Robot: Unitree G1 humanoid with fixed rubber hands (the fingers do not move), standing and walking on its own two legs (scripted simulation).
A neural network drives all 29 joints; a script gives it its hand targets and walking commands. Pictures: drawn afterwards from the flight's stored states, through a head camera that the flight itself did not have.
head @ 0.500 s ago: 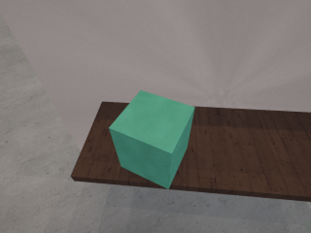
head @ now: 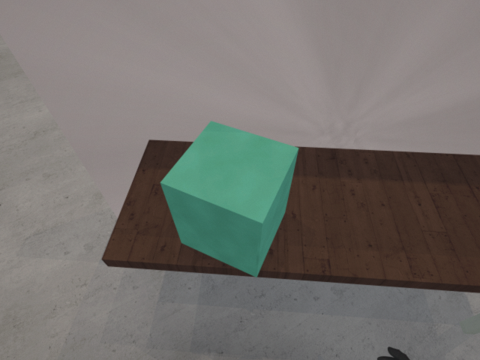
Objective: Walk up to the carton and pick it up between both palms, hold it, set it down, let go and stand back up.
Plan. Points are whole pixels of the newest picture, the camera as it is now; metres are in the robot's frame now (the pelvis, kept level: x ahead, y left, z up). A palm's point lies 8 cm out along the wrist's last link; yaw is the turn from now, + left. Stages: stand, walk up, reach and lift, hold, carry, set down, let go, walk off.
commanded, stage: reach and lift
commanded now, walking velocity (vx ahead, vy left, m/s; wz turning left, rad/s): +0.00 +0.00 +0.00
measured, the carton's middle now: (234, 200) +0.47 +0.03 -0.08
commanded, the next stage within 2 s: none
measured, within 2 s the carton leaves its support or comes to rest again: neither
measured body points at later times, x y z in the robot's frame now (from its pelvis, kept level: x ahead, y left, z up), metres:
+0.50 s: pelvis -0.03 +0.03 -0.01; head -0.01 +0.05 +0.44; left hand +0.15 +0.31 -0.11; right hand +0.10 -0.25 -0.10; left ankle +0.00 +0.14 -0.72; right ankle +0.02 -0.06 -0.72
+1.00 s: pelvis -0.04 +0.05 -0.01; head -0.04 +0.06 +0.44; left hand +0.18 +0.31 -0.07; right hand +0.10 -0.21 -0.07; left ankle +0.00 +0.14 -0.72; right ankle +0.02 -0.06 -0.72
